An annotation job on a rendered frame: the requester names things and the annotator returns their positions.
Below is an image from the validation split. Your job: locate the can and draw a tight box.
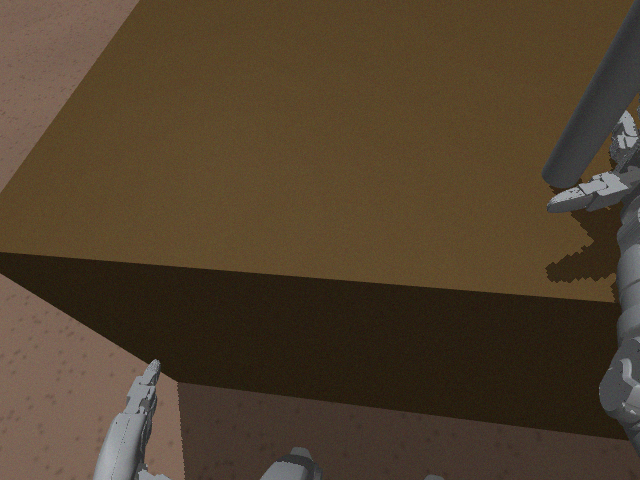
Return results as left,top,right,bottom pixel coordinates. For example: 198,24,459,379
541,0,640,188

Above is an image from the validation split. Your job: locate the right robot arm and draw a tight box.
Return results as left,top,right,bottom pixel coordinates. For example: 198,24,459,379
599,190,640,458

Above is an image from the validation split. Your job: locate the right robot hand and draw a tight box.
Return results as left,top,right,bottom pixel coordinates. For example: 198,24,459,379
547,90,640,213

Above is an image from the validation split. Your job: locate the left robot hand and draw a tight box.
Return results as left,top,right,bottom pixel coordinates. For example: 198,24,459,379
93,359,172,480

